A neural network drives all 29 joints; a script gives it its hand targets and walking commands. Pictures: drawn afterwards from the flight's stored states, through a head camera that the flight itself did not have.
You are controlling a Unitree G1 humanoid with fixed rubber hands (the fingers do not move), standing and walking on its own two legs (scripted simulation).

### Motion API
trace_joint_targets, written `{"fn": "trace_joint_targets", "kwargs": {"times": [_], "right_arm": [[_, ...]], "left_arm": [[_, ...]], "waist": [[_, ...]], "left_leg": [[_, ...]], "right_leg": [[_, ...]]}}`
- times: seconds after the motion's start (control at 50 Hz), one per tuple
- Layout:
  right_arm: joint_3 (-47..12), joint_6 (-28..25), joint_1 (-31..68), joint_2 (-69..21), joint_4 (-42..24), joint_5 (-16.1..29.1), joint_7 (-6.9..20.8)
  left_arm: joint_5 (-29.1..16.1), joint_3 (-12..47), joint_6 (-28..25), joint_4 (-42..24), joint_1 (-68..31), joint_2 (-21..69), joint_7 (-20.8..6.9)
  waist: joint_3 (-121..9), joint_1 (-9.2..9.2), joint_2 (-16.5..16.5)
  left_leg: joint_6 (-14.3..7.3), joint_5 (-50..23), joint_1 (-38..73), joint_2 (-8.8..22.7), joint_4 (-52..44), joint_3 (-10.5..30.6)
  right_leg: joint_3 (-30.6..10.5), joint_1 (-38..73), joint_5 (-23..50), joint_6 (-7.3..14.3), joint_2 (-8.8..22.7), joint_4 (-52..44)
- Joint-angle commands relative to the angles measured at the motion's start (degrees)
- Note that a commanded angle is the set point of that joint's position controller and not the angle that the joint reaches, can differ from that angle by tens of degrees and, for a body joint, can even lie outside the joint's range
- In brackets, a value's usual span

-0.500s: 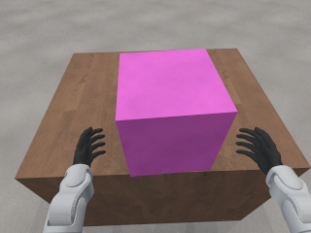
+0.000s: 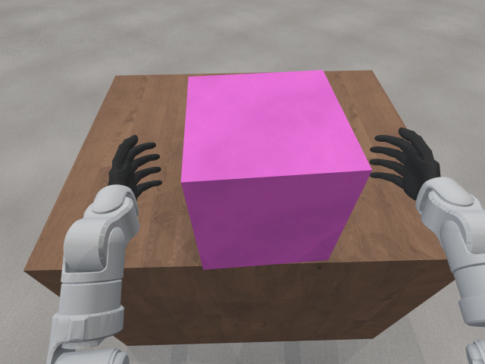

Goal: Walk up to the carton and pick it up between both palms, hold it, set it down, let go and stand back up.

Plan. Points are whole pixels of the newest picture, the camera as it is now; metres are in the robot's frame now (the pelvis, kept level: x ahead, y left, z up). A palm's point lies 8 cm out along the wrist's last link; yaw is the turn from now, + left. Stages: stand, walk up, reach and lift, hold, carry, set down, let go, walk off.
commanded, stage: reach and lift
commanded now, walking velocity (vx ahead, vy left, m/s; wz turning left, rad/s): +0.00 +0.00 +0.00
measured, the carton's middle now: (261, 172) +0.45 -0.01 +0.04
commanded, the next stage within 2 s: none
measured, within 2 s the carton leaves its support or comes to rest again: neither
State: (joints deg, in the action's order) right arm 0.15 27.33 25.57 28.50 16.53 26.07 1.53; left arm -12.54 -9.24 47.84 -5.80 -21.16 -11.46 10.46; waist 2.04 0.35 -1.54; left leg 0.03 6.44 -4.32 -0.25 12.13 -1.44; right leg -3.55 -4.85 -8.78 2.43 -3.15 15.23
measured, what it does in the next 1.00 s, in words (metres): stands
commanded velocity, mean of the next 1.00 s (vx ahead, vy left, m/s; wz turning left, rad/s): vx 0.00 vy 0.00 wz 0.00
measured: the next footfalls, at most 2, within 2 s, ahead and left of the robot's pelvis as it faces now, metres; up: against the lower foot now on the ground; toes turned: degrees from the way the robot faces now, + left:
none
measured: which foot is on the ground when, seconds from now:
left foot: down 0.00-1.00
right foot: down 0.00-1.00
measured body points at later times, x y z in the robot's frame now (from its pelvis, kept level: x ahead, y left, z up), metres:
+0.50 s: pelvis -0.01 +0.00 +0.00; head +0.02 +0.00 +0.45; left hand +0.40 +0.21 +0.19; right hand +0.43 -0.23 +0.19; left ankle +0.00 +0.12 -0.75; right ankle -0.01 -0.09 -0.75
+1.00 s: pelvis +0.00 +0.00 +0.00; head +0.04 +0.00 +0.45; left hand +0.43 +0.21 +0.18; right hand +0.47 -0.23 +0.18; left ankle +0.00 +0.12 -0.75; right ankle -0.01 -0.09 -0.75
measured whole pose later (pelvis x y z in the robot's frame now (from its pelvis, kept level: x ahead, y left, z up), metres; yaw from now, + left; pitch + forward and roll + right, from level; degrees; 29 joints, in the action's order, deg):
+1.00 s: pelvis +0.00 +0.00 +0.00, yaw +4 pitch +7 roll +0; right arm -1.9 27.5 59.0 30.0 48.9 22.4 2.3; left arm -13.4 -9.8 43.6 26.2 -51.1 -16.5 7.8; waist -2.7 1.1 0.9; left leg 0.3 3.4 -14.5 -0.7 10.4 3.0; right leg -0.3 -12.3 -5.0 2.1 -2.8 9.9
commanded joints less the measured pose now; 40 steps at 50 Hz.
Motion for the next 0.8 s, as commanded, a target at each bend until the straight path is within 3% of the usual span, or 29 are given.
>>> {"fn": "trace_joint_targets", "kwargs": {"times": [0.0,0.2,0.66,0.78], "right_arm": [[6.36,-1.65,28.01,13.1,-7.87,-0.26,0.04],[6.29,0.01,40.54,14.57,-0.86,-2.02,-0.16],[3.05,1.73,64.69,16.67,16.02,-1.78,0.09],[0.84,1.15,64.51,15.33,23.43,-2.15,0.26]], "left_arm": [[-0.66,-2.12,-1.64,-8.93,-26.46,-7.98,0.38],[-1.42,-2.52,0.37,-0.99,-38.43,-10.4,1.51],[-4.45,-1.53,0.61,13.64,-59.99,-16.34,2.28],[-3.61,-1.56,-1.23,21.33,-58.95,-15.82,0.6]], "waist": [[-26.24,-0.4,-1.12],[-32.34,-0.31,-1.59],[-45.65,-0.06,-0.78],[-42.79,0.63,-0.67]], "left_leg": [[-0.19,-12.76,7.91,0.69,2.11,2.56],[-0.43,-13.34,7.25,0.68,3.8,3.58],[1.12,-19.32,5.26,-0.38,6.26,5.22],[1.45,-20.06,6.38,-1.0,5.32,5.56]], "right_leg": [[-2.19,4.71,22.25,-3.1,2.94,0.8],[-1.02,2.42,21.17,-3.8,2.64,1.1],[1.34,-1.9,28.55,-5.8,1.74,1.73],[2.11,-1.1,31.02,-6.54,1.3,0.38]]}}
